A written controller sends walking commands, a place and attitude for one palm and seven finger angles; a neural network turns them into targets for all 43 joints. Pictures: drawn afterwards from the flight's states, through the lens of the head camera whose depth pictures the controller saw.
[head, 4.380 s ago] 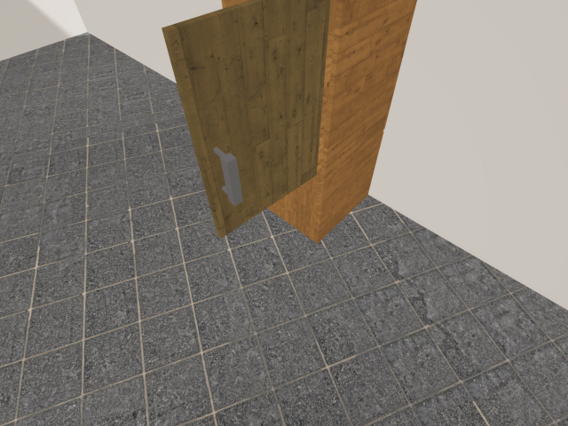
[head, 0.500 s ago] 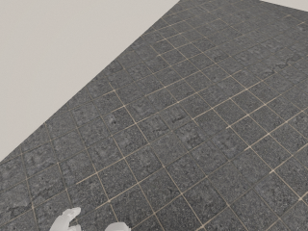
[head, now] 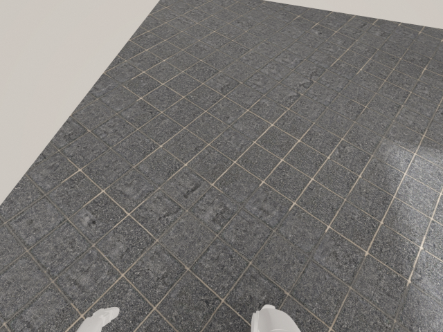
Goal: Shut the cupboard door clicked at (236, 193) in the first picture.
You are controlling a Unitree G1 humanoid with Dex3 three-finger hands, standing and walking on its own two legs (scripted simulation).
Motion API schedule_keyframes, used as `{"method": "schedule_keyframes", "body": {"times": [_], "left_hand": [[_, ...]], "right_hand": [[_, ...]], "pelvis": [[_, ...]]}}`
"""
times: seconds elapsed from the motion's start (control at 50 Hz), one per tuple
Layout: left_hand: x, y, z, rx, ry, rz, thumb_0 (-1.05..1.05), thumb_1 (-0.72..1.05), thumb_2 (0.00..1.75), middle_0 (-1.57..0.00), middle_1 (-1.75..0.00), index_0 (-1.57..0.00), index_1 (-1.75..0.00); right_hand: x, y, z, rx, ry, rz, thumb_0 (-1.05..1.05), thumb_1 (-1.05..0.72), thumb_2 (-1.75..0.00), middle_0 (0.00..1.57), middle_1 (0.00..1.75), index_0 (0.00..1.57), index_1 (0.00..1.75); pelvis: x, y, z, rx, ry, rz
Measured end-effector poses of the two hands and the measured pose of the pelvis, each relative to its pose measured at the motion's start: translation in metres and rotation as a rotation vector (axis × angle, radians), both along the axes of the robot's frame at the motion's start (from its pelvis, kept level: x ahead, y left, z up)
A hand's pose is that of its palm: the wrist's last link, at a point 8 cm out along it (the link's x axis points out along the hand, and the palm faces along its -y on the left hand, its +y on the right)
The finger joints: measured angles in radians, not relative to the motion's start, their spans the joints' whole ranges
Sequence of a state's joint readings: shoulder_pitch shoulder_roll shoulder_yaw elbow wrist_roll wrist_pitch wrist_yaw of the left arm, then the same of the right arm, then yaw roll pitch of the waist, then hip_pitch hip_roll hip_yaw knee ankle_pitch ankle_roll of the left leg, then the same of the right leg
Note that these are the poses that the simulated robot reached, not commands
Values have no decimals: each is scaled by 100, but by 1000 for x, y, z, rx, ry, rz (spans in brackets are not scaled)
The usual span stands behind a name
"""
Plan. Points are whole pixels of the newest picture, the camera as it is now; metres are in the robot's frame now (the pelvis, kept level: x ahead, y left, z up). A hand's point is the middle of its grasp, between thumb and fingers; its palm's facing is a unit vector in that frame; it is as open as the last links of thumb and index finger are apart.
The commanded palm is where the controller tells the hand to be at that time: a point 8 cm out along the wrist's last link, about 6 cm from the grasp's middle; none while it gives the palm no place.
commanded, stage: walk around to get in front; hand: left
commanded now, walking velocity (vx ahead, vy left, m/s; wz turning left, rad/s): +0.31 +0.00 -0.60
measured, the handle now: out of the picture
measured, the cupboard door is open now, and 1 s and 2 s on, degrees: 85 85 85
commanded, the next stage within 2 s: walk to a spot facing it in 0.46 s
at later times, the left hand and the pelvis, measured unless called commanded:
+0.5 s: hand (163, 267) +0.26 +0.14 -0.19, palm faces -0.16 -0.97 -0.16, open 7.4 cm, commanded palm none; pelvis +0.21 -0.04 -0.01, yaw -14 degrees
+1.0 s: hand (208, 178) +0.50 +0.05 -0.17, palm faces -0.15 -0.97 -0.18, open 7.4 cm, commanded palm none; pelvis +0.36 -0.10 -0.01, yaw -6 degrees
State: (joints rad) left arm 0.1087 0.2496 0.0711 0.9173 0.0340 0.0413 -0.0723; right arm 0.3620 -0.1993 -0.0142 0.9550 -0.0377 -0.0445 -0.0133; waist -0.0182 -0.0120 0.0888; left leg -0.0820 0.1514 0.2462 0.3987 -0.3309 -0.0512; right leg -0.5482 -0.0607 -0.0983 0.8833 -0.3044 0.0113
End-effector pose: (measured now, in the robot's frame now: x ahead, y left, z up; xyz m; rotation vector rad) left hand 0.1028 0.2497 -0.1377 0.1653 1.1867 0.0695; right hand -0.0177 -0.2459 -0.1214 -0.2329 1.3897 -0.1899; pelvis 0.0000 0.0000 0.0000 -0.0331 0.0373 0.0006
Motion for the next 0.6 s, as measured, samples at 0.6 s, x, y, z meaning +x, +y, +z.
{"method": "schedule_keyframes", "body": {"times": [0.6], "left_hand": [[218,-51,-25,42,188,-170,1,91,90,-20,-30,-20,-30]], "right_hand": [[334,-56,5,-36,-407,-141,1,-91,-89,20,30,20,30]], "pelvis": [[252,-42,-15,24,-23,-314]]}}
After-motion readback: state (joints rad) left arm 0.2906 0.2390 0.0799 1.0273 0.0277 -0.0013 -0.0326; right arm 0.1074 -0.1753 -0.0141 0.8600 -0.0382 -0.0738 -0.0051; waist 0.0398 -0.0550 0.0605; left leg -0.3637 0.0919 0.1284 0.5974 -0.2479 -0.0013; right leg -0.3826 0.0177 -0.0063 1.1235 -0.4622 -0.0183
